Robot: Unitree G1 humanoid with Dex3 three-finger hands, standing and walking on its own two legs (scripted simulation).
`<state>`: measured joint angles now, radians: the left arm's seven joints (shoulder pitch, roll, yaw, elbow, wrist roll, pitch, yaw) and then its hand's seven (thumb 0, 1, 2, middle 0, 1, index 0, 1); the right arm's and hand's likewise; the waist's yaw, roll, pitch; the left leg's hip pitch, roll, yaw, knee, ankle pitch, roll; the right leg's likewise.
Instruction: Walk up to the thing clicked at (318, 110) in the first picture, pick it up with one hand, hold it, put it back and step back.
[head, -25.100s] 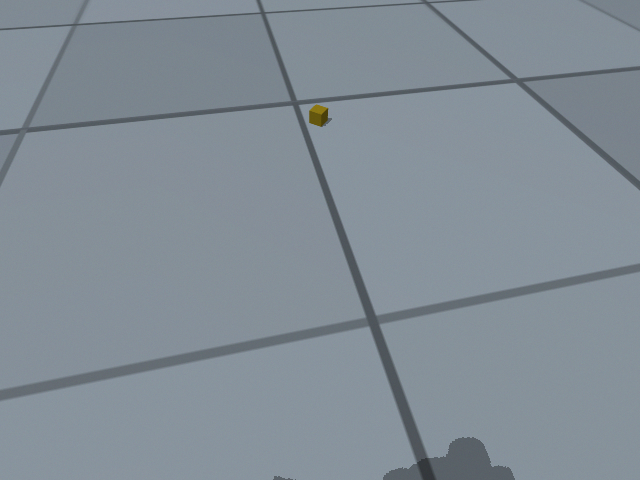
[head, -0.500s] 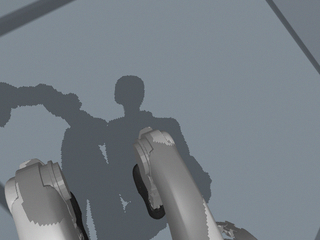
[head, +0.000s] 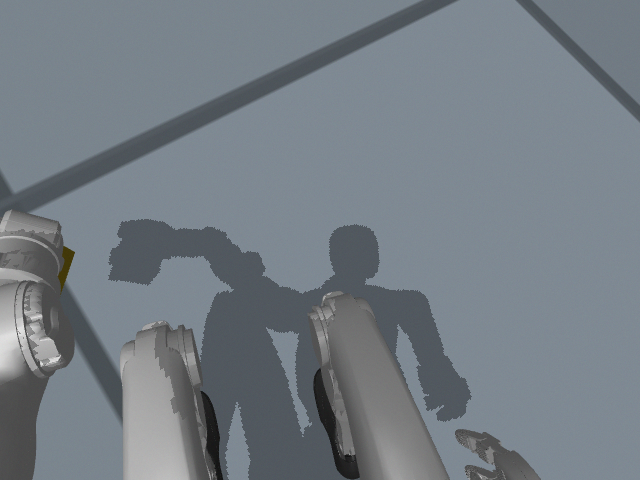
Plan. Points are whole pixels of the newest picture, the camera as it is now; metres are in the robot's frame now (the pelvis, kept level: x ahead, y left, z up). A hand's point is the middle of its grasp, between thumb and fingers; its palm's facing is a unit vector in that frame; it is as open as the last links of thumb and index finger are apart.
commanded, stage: lift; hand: left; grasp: from above
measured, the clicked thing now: (19, 268) +0.42 +0.32 -0.14
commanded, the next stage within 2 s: hold in 1.10 s
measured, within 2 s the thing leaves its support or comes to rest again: neither
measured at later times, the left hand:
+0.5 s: hand out of the picture +0.38 +0.27 +0.11, palm faces -0.12 -0.44 -0.89, open 10.7 cm
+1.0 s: hand out of the picture +0.38 +0.26 +0.23, palm faces -0.13 -0.45 -0.88, open 10.7 cm
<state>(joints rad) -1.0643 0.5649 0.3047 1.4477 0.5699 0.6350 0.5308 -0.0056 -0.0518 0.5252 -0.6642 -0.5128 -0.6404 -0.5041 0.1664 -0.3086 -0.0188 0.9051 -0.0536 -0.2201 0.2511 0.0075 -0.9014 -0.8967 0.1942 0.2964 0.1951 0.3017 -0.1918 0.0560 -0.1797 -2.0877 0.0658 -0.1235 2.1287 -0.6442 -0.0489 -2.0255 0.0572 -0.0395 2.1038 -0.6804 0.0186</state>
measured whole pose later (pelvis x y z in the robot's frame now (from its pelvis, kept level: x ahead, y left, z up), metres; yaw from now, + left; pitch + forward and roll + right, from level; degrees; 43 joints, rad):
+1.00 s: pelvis +0.07 -0.01 +0.29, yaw +5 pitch +16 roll -1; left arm -0.76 0.22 0.07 1.21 0.43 0.87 0.54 -0.01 -0.06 0.53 -0.68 -0.50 -0.65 -0.50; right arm 0.23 -0.28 -0.02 0.91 0.01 -0.16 0.11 0.01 -0.90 -0.90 0.20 0.30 0.20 0.30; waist -0.09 0.05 -0.15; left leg -0.87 0.07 -0.04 1.02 -0.43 -0.05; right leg -0.83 0.03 -0.01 1.02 -0.46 -0.01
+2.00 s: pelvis +0.10 +0.00 +0.33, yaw +5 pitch +9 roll +0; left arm -0.72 0.13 0.03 1.13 0.41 0.96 0.57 -0.02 -0.06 0.53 -0.68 -0.49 -0.64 -0.52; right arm 0.17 -0.30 -0.03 0.86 0.00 -0.10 0.14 0.01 -0.91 -0.90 0.19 0.30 0.19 0.30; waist -0.05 0.04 -0.12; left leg -0.53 0.06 0.00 0.74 -0.36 -0.05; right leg -0.50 0.01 0.01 0.76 -0.40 0.00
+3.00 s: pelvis +0.10 +0.00 +0.35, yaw +5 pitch +6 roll +0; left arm -0.71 0.11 -0.01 1.07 0.42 1.02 0.54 -0.02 -0.07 0.54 -0.69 -0.48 -0.65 -0.52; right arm 0.12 -0.29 -0.01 0.85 0.01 -0.11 0.14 0.01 -0.91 -0.90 0.19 0.30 0.20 0.30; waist -0.02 0.04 -0.10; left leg -0.44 0.05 0.00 0.64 -0.31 -0.05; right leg -0.41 0.01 0.01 0.66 -0.36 -0.01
